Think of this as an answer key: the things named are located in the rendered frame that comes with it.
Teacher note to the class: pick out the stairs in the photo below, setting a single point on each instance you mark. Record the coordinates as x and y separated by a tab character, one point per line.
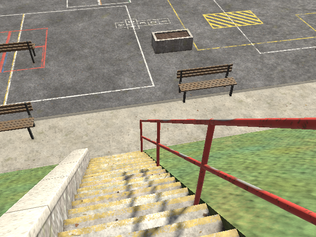
128	195

